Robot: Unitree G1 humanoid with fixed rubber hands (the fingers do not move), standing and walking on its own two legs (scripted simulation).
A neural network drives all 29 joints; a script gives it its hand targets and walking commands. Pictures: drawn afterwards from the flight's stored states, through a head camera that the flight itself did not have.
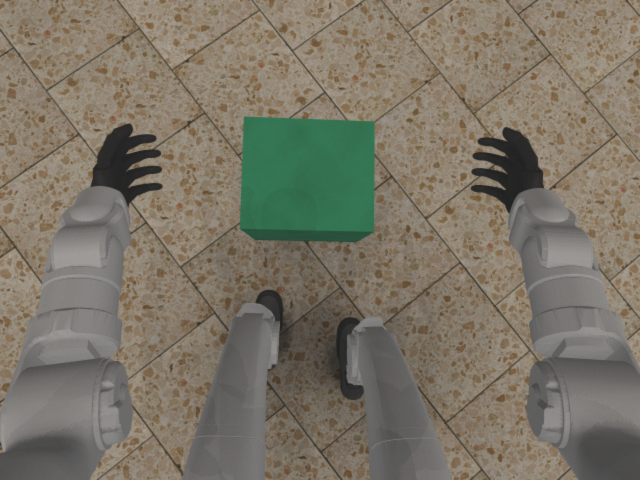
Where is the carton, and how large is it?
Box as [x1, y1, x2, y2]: [240, 117, 374, 241]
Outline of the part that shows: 244,117 240,228 254,239 357,241 373,231 374,121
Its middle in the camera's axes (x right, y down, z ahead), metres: -0.03 -0.12 +0.92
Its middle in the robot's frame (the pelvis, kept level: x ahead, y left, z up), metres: +0.52 +0.03 -0.55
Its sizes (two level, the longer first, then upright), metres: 0.273 0.234 0.252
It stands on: the floor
